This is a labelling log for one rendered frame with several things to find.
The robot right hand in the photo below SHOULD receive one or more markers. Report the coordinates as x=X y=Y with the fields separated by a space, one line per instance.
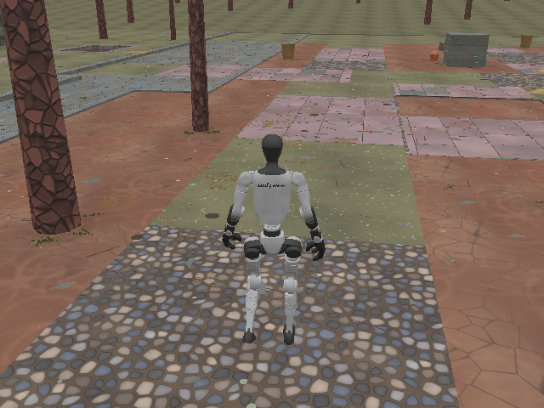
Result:
x=318 y=247

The robot left upper arm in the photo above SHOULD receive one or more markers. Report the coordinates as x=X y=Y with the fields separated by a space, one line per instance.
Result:
x=241 y=190

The robot left hand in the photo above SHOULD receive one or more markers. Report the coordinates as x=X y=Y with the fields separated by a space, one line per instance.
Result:
x=233 y=237

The robot right foot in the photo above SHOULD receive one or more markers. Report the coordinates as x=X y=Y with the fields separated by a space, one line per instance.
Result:
x=289 y=337

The robot left shin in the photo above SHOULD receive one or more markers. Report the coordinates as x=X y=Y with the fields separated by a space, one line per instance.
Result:
x=251 y=305

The robot right upper arm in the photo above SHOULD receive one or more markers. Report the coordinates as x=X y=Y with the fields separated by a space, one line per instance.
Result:
x=302 y=193

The left robot forearm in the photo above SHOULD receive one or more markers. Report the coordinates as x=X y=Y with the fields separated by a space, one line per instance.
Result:
x=231 y=223

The right robot forearm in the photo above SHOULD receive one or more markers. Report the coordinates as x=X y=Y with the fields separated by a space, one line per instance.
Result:
x=314 y=228

